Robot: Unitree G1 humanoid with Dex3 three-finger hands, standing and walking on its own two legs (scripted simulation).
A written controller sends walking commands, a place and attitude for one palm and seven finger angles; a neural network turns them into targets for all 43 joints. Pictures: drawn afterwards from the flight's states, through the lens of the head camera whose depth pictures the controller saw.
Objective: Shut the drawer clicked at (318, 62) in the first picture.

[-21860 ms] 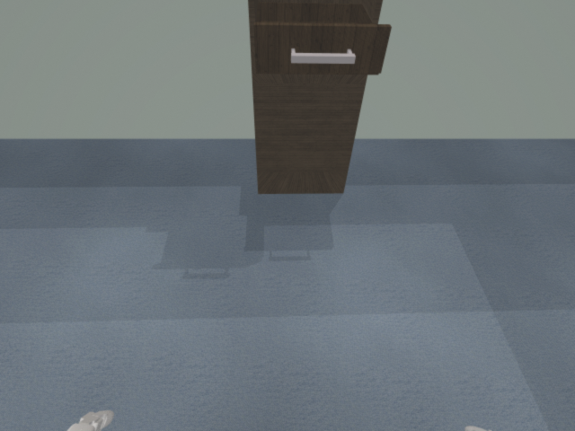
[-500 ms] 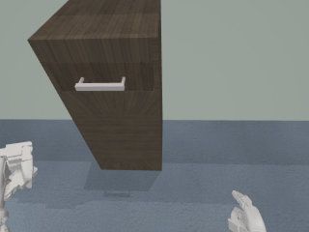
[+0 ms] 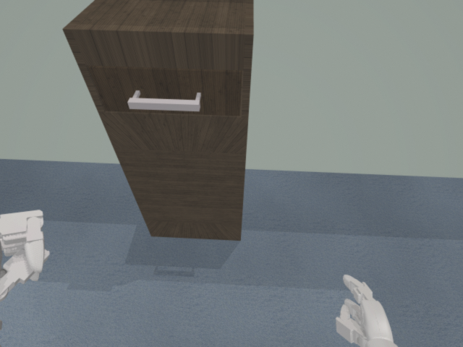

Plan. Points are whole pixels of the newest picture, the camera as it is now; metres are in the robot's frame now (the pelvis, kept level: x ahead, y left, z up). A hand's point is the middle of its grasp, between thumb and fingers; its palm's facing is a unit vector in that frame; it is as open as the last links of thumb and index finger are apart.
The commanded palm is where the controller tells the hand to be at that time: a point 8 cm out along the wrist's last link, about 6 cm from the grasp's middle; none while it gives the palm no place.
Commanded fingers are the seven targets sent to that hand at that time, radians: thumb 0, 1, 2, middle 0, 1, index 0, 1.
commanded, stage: step back with the hand held close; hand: left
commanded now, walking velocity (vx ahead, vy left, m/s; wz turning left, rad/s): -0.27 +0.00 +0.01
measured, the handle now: (166, 99) +0.67 +0.23 +0.05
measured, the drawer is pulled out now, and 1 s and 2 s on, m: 0.00 0.00 0.00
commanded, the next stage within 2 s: stop stepping back and stand still in 0.54 s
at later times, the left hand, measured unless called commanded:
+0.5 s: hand (41, 320) +0.12 +0.21 +0.17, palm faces +0.26 -0.83 -0.49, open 3.3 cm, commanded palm +0.05 +0.26 +0.19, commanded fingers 0.00 0.90 0.90 -1.40 -1.60 -1.40 -1.60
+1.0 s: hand out of the picture +0.04 +0.24 +0.17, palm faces +0.34 -0.87 -0.36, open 3.3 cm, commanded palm -0.03 +0.29 +0.19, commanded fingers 0.00 0.90 0.90 -1.40 -1.60 -1.40 -1.60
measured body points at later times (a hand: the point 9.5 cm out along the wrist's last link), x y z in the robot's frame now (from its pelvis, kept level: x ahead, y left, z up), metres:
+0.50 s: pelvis -0.10 -0.02 +0.00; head -0.03 +0.00 +0.44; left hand +0.10 +0.25 +0.19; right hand +0.09 -0.24 -0.09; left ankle +0.06 +0.08 -0.73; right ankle -0.22 -0.13 -0.73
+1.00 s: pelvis -0.17 +0.01 +0.01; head -0.16 +0.05 +0.46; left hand +0.02 +0.29 +0.19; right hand +0.00 -0.21 -0.05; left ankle -0.05 +0.09 -0.73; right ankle -0.22 -0.12 -0.71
